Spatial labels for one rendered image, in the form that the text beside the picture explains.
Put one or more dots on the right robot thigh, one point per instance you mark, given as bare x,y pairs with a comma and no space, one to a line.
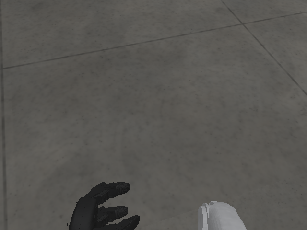
219,216

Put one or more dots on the robot left hand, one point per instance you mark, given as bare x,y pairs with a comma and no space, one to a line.
87,216

